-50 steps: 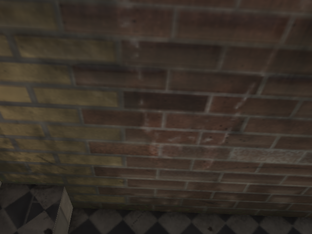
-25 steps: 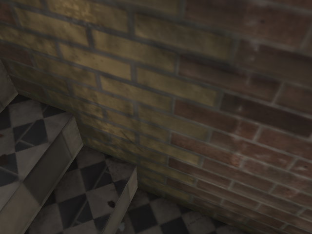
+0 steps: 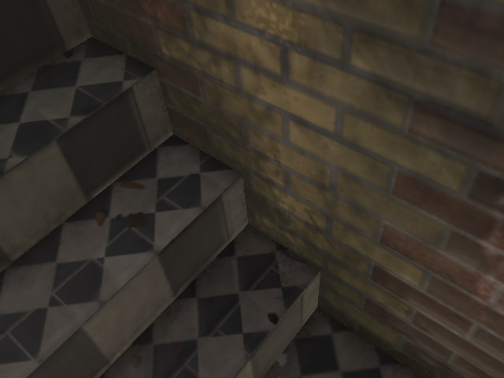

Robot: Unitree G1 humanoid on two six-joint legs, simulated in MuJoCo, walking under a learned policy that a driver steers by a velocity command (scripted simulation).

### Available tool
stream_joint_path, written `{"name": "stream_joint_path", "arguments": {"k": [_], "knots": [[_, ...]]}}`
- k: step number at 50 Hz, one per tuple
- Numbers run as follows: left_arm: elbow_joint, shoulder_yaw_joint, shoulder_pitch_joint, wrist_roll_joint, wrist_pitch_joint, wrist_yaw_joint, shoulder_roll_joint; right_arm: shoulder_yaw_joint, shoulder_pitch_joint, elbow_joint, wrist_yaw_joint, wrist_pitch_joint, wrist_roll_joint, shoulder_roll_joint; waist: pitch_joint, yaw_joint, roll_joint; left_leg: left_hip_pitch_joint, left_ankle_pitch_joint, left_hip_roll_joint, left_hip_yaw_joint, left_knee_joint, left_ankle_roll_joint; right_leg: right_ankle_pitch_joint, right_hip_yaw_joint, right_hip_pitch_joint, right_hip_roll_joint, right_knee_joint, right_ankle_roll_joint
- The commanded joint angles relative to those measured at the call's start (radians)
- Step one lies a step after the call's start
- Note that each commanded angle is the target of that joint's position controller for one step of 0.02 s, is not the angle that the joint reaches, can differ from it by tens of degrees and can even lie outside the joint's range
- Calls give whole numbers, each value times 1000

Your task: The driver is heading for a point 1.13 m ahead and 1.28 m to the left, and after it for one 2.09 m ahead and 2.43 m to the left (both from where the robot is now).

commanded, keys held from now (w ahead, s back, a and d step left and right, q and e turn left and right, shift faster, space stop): w+q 0.98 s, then w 0.02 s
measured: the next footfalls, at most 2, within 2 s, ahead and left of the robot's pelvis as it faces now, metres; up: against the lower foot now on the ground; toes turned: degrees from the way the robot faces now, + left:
left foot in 0.36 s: +0.04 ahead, +0.23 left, +0.00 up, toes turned +16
right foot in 0.74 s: +0.21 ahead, +0.16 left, +0.00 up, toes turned +23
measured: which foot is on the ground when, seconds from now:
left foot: up 0.00-0.34, down 0.36-0.76, up 0.78-1.00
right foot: down 0.00-0.36, up 0.38-0.72, down 0.74-1.00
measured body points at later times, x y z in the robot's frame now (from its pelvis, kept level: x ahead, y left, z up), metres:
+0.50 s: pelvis +0.04 +0.14 -0.01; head +0.05 +0.16 +0.43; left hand +0.07 +0.44 -0.14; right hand +0.16 -0.12 -0.14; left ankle +0.00 +0.22 -0.75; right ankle +0.05 +0.00 -0.65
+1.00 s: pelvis +0.12 +0.24 +0.00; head +0.15 +0.25 +0.45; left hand -0.06 +0.41 -0.14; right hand +0.45 +0.28 -0.04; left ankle +0.06 +0.38 -0.38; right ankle +0.17 +0.15 -0.75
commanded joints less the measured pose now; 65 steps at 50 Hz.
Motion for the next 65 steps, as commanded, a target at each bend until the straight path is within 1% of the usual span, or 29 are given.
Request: {"name": "stream_joint_path", "arguments": {"k": [1,9,15,16,18,19,20,21,23,26,30,32,35,37,38,39,40,42,45,49,52,53,54,56,57,58,59,62,65], "knots": [[-5,66,63,3,-19,4,224,-25,27,-20,55,4,-13,-105,-14,-4,-112,-252,34,65,-78,247,-5,-33,254,183,-327,-148,-60],[43,89,122,29,-46,-11,246,-1,-87,-63,66,-10,20,-81,40,55,-271,-118,48,143,54,-43,-74,-67,90,111,-321,-189,-98],[15,114,0,46,-32,-22,283,17,0,-94,56,-22,36,-62,34,-7,-349,279,-84,150,207,-369,-2,26,-65,-67,-339,-135,-89],[-1,112,-22,26,-19,-16,261,14,117,-74,45,-26,18,-60,6,-57,-337,364,-71,142,241,-413,27,92,-60,-85,-373,-30,-97],[-34,81,-77,7,-4,-29,183,-17,330,12,32,-49,3,-113,-58,-175,-34,595,-66,55,219,-655,70,121,-182,-225,-228,505,-54],[-59,48,-80,33,2,-41,98,0,281,-7,30,-57,-2,-126,28,-115,158,566,-64,172,9,-647,66,-453,-144,-503,-145,775,-24],[-158,27,-139,34,17,-40,67,-48,323,-36,26,-65,6,-333,-70,-125,468,492,-82,408,-476,-876,237,-518,-47,-631,-45,927,5],[-159,30,-141,49,12,-49,120,-42,248,-48,18,-77,20,-272,10,-64,240,461,-277,441,-512,-891,302,-409,15,-676,-119,1007,-1],[-105,50,-116,48,-11,-68,183,-14,120,-93,-3,-81,23,-141,49,3,49,346,-126,326,-300,-802,263,-210,3,-575,-150,954,24],[-93,37,-73,66,-17,-77,134,-12,126,-97,-23,-101,23,-136,-24,31,0,333,455,283,-182,-711,257,-107,-25,-462,-108,922,55],[-159,4,-181,32,1,-46,73,3,198,-76,-28,-104,10,-83,-46,-6,53,440,771,260,-172,-631,234,-136,-69,-495,-56,740,43],[-144,-13,-127,21,13,-28,34,10,168,-78,-37,-103,1,-62,-85,21,88,395,791,247,-176,-604,234,-107,-83,-391,-31,687,24],[-128,5,9,24,20,11,65,16,43,-117,-20,-119,11,-63,-158,115,24,320,1415,240,-206,-457,194,-27,-88,-91,-2,451,-35],[-57,17,260,8,-5,20,60,17,-53,-146,-12,-122,40,-41,-203,241,-9,270,1213,158,-194,-150,155,290,-70,154,-31,37,-35],[-4,19,364,24,-22,16,52,26,-155,-179,-3,-130,49,16,-165,294,-208,-15,340,-27,-39,317,92,544,37,355,-150,-108,-93],[3,6,284,51,-29,-3,64,52,-51,-220,-29,-139,10,134,-135,96,-347,-308,-136,-76,-31,864,66,967,333,334,-395,29,-172],[-46,15,195,61,-24,-14,76,39,109,-204,-41,-123,-9,103,-227,9,-251,-388,-145,-35,-62,1187,71,730,429,283,-501,-25,-297],[-67,-4,-28,51,-38,-30,1,54,-35,-321,-56,-87,-32,107,21,-99,-123,-632,-191,67,-52,1473,87,-243,404,-2,-504,-229,-250],[68,-13,172,65,-76,-56,-21,93,-248,-426,-49,-64,8,201,69,-32,-37,-832,-204,56,-33,1608,144,-226,115,-3,-369,-194,-112],[70,-19,92,58,-126,-88,40,119,-341,-529,-66,-42,33,233,63,-67,-49,-621,-65,99,82,1125,136,-135,-122,-259,-251,-328,-61],[36,-12,40,-30,-101,-40,101,143,-296,-560,-49,-42,32,208,-53,-73,-189,-202,-275,165,241,451,113,226,-240,-235,-199,-557,-204],[41,-1,126,-35,-79,-34,122,148,-266,-521,-55,-34,51,226,-150,-25,-218,-109,-424,106,281,354,106,629,-235,-50,-224,-462,-255],[47,-2,234,-32,-77,-23,141,133,-132,-430,-54,-30,46,223,-296,-18,-224,-2,-508,-13,390,423,112,1456,-244,130,-266,-264,-278],[-23,39,132,-35,-83,-64,231,95,100,-397,-49,-57,25,141,-518,-150,-270,185,-254,-27,143,105,158,1850,-194,224,-320,189,-224],[-109,52,32,-47,-93,-108,225,46,175,-375,-68,-54,19,13,-516,-194,-16,290,-432,121,-301,-202,199,1390,-167,-25,-226,475,-149],[-171,50,-124,-3,-103,-153,141,-7,263,-283,-92,-26,-5,-128,-463,-207,291,388,-677,239,-827,-640,223,317,-61,-401,-30,838,-111],[-216,38,-221,55,-95,-161,24,-30,169,-279,-98,-31,11,-156,-327,-199,132,335,-596,304,-940,-773,200,119,174,-630,45,1362,-83],[-254,-42,-129,53,-77,-105,-190,25,116,-75,-77,-99,12,30,23,17,-73,80,-165,247,-398,-466,167,106,177,-861,35,1621,-79],[-221,-52,-35,49,-70,-90,-172,61,199,28,-32,-156,20,194,19,36,-13,177,48,213,-202,-539,138,22,162,-922,39,1704,-90]]}}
